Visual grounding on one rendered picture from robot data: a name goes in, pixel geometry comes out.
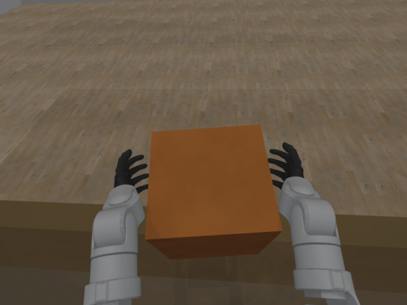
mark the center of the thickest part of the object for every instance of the robot left forearm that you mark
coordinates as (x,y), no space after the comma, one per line
(113,271)

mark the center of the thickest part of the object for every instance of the left robot hand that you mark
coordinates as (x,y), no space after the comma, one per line
(124,174)

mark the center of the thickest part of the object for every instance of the robot right forearm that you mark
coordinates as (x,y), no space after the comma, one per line
(320,269)

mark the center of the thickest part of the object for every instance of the carton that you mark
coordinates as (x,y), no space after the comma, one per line
(210,193)

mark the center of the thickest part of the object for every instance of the right robot hand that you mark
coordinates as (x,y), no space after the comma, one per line
(292,168)

